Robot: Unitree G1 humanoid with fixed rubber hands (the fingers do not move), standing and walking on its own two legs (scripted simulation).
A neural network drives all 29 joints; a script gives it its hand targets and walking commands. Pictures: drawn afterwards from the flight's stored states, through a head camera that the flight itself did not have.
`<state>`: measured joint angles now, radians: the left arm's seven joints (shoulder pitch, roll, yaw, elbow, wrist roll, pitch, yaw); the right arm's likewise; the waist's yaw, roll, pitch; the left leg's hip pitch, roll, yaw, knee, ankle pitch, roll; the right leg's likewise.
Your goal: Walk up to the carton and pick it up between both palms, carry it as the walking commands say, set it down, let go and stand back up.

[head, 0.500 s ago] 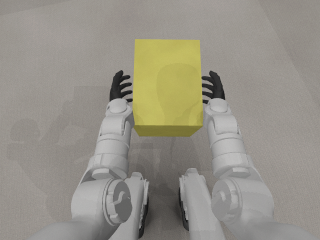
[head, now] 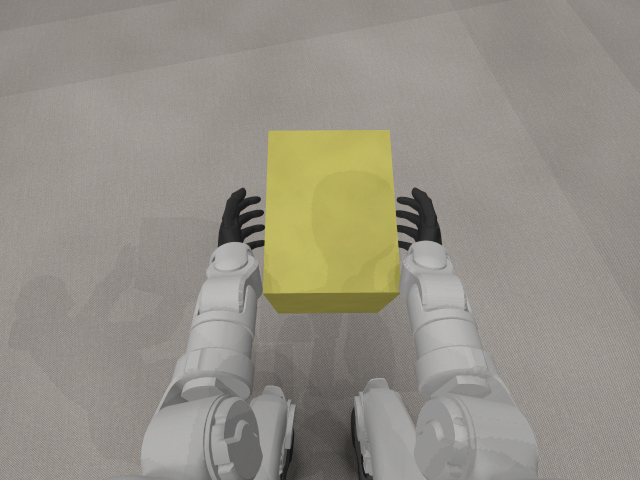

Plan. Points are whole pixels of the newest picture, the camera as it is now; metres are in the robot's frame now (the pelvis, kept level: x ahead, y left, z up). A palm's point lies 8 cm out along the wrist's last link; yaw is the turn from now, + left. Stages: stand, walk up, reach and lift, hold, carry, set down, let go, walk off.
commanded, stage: reach and lift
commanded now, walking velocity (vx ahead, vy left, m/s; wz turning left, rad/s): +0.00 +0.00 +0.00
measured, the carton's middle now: (328, 230) +0.46 -0.01 -0.11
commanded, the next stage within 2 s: none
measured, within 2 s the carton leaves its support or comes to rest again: neither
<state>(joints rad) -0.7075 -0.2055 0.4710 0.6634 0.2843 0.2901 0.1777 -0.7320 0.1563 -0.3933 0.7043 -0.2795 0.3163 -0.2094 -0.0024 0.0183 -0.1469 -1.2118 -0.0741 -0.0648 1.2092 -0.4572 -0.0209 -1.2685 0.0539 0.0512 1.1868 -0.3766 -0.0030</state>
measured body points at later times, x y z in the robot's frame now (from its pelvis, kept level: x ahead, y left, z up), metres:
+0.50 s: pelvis +0.02 +0.00 +0.07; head +0.14 -0.01 +0.50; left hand +0.39 +0.13 +0.03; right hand +0.40 -0.13 +0.03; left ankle +0.05 +0.13 -0.62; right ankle +0.09 -0.11 -0.62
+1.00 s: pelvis +0.04 +0.00 +0.11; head +0.07 -0.01 +0.56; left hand +0.38 +0.13 +0.11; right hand +0.38 -0.13 +0.10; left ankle +0.05 +0.13 -0.62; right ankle +0.09 -0.11 -0.62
